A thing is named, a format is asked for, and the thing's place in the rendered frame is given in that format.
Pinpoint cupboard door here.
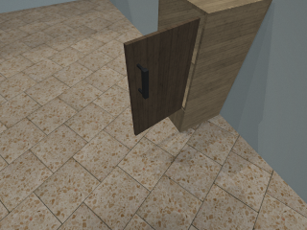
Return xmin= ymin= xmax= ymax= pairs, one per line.
xmin=123 ymin=16 xmax=201 ymax=136

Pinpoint handle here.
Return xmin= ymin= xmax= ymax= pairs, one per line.
xmin=136 ymin=63 xmax=149 ymax=100

